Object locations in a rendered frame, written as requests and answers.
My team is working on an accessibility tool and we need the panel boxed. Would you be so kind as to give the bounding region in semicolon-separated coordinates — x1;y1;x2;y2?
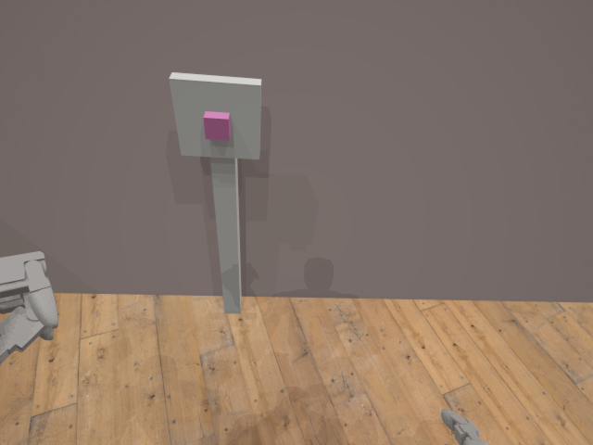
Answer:
169;72;261;313

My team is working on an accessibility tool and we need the button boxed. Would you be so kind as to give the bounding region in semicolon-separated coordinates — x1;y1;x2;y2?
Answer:
204;111;231;141

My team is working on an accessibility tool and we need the robot right hand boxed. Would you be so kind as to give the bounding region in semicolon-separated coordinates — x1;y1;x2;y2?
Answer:
441;409;489;445

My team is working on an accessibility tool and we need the robot left hand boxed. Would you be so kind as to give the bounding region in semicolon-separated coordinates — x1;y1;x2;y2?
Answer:
0;251;58;365

